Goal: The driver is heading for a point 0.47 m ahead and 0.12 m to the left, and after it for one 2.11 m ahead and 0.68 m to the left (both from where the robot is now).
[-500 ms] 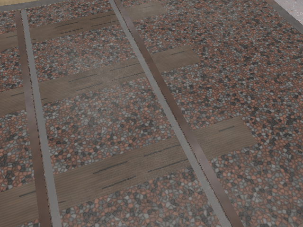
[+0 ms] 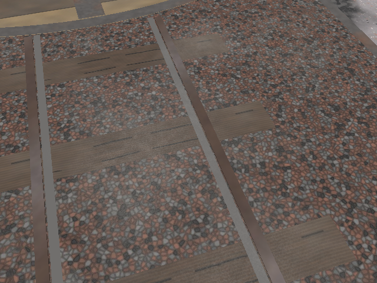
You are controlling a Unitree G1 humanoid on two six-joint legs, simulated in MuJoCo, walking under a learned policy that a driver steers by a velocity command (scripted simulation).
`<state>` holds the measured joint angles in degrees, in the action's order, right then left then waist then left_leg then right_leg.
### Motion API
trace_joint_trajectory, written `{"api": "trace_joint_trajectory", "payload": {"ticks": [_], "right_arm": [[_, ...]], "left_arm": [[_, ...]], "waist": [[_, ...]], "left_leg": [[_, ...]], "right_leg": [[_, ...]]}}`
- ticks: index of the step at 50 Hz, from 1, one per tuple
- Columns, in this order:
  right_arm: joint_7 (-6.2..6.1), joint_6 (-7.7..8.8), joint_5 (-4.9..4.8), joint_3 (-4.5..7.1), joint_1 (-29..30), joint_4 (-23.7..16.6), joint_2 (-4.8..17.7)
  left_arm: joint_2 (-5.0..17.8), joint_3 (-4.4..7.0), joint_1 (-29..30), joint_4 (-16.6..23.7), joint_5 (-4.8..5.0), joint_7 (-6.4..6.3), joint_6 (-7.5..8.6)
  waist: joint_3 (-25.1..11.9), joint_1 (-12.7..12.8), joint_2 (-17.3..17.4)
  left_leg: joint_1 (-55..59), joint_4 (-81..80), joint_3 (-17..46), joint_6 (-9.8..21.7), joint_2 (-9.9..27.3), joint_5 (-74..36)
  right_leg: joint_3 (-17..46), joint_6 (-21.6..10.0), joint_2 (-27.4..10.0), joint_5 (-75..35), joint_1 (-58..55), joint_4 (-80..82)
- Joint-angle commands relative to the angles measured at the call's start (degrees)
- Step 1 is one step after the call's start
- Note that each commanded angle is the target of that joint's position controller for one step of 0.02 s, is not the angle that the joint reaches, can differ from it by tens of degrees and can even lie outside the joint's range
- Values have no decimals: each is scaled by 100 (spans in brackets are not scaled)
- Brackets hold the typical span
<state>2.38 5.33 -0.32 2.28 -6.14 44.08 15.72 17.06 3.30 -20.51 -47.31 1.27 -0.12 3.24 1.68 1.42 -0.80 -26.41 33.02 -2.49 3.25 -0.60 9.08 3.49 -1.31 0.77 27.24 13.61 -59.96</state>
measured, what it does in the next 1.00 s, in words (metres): walks ahead, turning left: right foot, then left foot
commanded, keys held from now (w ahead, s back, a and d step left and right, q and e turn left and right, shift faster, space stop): w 0.36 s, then w+q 0.64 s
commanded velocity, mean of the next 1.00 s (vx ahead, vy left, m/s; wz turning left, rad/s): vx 0.50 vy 0.00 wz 0.24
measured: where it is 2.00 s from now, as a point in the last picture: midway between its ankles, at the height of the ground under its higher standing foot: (142, 142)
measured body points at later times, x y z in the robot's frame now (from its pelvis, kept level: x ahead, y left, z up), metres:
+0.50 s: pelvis +0.28 -0.04 +0.00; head +0.32 -0.05 +0.45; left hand +0.49 +0.21 -0.08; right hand +0.28 -0.33 -0.14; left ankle +0.10 +0.09 -0.68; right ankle +0.38 -0.14 -0.73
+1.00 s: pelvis +0.54 +0.02 -0.01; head +0.57 +0.04 +0.44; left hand +0.48 +0.30 -0.14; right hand +0.81 -0.16 -0.10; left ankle +0.63 +0.13 -0.73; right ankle +0.39 -0.15 -0.71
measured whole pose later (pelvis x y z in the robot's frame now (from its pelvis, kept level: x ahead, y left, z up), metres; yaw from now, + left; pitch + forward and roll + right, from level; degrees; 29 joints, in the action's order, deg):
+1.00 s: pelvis +0.54 +0.02 -0.01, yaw +18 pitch +1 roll -2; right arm 2.9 1.3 -1.4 3.9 -4.0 40.5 15.3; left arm 16.5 4.8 -17.5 -51.8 0.9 -1.3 2.2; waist 2.9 2.1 0.8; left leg -29.2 35.3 -4.0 6.1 0.4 7.9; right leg -16.5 2.6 -5.3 26.4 -3.4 -30.6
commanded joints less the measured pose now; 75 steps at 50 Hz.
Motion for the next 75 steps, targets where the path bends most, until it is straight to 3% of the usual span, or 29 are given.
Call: {"api": "trace_joint_trajectory", "payload": {"ticks": [1,3,6,13,19,21,22,23,24,25,26,27,30,37,44,47,49,50,51,52,53,54,55,59,64,69,73,74,75], "right_arm": [[-59,-25,28,214,-896,-28,790],[-46,22,113,142,-604,-65,579],[-77,98,59,187,-659,49,737],[-211,2,-37,240,-1203,341,975],[-255,-188,-105,303,-1552,613,1083],[-277,-244,-123,323,-1364,603,1153],[-279,-256,-91,263,-1329,571,1003],[-275,-239,59,114,-1363,404,627],[-228,-117,-7,-64,-2189,367,-13],[-216,-48,-161,100,-1770,459,683],[-213,-17,-260,200,-1209,269,964],[-245,-29,-228,203,-960,218,896],[-255,-214,-172,246,-1169,287,615],[-173,-350,-100,216,-523,-32,308],[62,-332,-86,145,597,-593,234],[106,-371,-91,286,209,-666,495],[23,-401,-124,597,-1333,-300,1011],[-115,-465,-137,771,-1997,-146,1581],[-97,-386,-141,769,-1586,-346,1914],[-39,-303,-100,604,-1672,-429,1381],[-37,-221,-61,532,-1520,-403,1120],[-33,-171,-72,483,-1158,-436,967],[-60,-153,-57,423,-819,-505,759],[-192,-126,-28,420,-739,-613,849],[-319,-165,-50,412,-1117,-459,867],[-302,-181,-68,399,-1594,-170,877],[-341,-269,-48,423,-1512,-105,949],[-334,-284,-30,374,-1435,-142,840],[-335,-288,45,272,-1402,-274,640]], "left_arm": [[690,119,546,693,18,7,248],[566,147,333,605,-46,-13,131],[360,104,347,597,-88,-47,13],[115,-6,1671,879,-76,55,125],[284,21,2181,1118,-39,231,217],[494,132,1524,961,-67,220,258],[777,279,642,698,-95,168,268],[1219,401,-399,539,-179,100,252],[1560,462,-566,415,-159,115,202],[938,322,-559,471,-129,103,193],[718,237,-147,494,-124,75,211],[584,183,282,519,-143,70,223],[266,121,828,453,-208,83,325],[566,233,779,150,-227,-39,342],[849,342,299,-135,-61,-96,112],[1079,410,467,-104,16,-134,-20],[1079,386,642,-52,47,-156,-90],[671,243,479,72,-165,-150,-30],[80,48,170,386,-201,-76,165],[607,134,825,456,14,15,391],[690,152,1198,595,168,53,499],[613,140,1202,544,77,12,538],[689,191,1165,474,-86,-29,510],[520,192,1103,499,-212,-28,265],[206,39,2007,713,-179,53,271],[387,47,2556,914,-100,183,366],[629,147,1947,800,-106,216,444],[816,248,1256,597,-142,192,460],[1098,316,288,460,-215,168,464]], "waist": [[-546,-509,453],[-360,-175,655],[-232,-68,572],[69,-514,400],[219,-544,477],[-130,-87,549],[-736,316,432],[-1703,667,-236],[-2405,252,-1755],[-2124,554,-1024],[-1262,519,-757],[-833,332,-438],[-339,-93,-589],[83,-91,-247],[412,267,-131],[-2,-117,-398],[-806,-982,-266],[-1262,-1064,738],[-1922,-412,1763],[-2015,-839,862],[-1294,-795,652],[-781,-495,108],[-596,-290,116],[-370,-47,224],[-162,-437,471],[51,-687,556],[-116,-272,775],[-604,66,668],[-1472,462,225]], "left_leg": [[2649,-1825,2607,1029,1691,793],[1779,-2152,2018,960,1396,83],[1468,-2485,1467,1100,1329,-609],[1843,-2603,636,833,1081,-951],[2828,-2027,887,710,1555,-1361],[2812,-1269,876,568,1433,-2552],[2423,-254,682,405,1101,-2845],[1252,1554,415,170,679,-1310],[-935,3398,411,-159,-258,2324],[-1500,4005,1054,-130,21,2410],[-1787,4072,965,-73,278,1872],[-1611,3894,841,-97,537,1373],[-888,3389,885,-195,843,679],[-1290,1838,748,-353,839,-822],[-1382,439,101,-55,644,-777],[-515,398,-354,268,158,84],[1673,-90,-417,651,-318,-113],[3315,-193,1177,1017,644,-299],[4802,-1207,4597,2190,1850,983],[4801,-1747,4781,1983,1939,1240],[4221,-1739,3966,1754,1778,919],[3326,-1724,3282,1552,1516,264],[2672,-1761,2783,1430,1308,-306],[1620,-2065,2101,1425,990,-1411],[1306,-2074,1372,988,566,-1045],[2045,-1760,1770,910,991,-681],[2648,-1001,1918,709,1155,-2255],[2510,-180,1671,569,841,-2934],[1669,1339,1373,360,476,-2055]], "right_leg": [[99,-85,-574,-567,2872,-1071],[131,-45,-813,-1031,2201,-603],[30,128,-889,-1428,2208,-75],[-264,252,-668,-3290,2191,2297],[-215,-35,-487,-2619,2160,3086],[-395,-203,-240,-2339,1119,3345],[-421,-368,-232,-2463,-232,3340],[710,-721,-1327,-2584,-2040,3089],[3212,-1569,-2550,-1446,-3782,3678],[3445,-1386,-2398,-435,-3424,4151],[2577,-1119,-2220,-463,-2688,4297],[1958,-993,-2007,-950,-1932,4472],[742,-881,-1602,-1902,-749,5018],[-756,-851,-1473,-2996,-703,5344],[-1395,-689,-1759,-3684,-1776,4992],[-1617,-502,-1787,-6203,-2082,3920],[-1823,-209,-1457,-6431,-1369,1769],[-1823,81,-1087,-3550,233,-118],[-807,376,214,633,2478,-1944],[208,214,-54,503,3089,-2175],[149,53,-285,35,3352,-1932],[145,21,-549,-411,3094,-1377],[159,57,-722,-665,2689,-864],[24,371,-740,-1228,2119,111],[-165,519,-448,-3199,1760,2262],[-101,263,-344,-3280,1872,3032],[-315,-141,-143,-2422,1230,3374],[-351,-336,-131,-2606,206,3418],[562,-724,-957,-2701,-1391,3206]]}}
Keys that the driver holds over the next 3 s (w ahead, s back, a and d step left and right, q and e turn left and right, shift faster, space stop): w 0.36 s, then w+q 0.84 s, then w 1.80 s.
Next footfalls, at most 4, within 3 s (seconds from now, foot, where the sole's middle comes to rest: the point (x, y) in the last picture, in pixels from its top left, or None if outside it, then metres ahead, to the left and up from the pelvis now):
0.44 right None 0.42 -0.15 -0.76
0.98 left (158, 224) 0.67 0.14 -0.76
1.48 right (177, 148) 1.02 0.09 -0.76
2.02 left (100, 124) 1.15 0.45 -0.76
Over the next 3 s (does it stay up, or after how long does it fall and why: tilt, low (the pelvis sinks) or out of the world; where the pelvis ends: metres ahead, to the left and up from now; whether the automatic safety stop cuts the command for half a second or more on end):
stays up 1.53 0.53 0.01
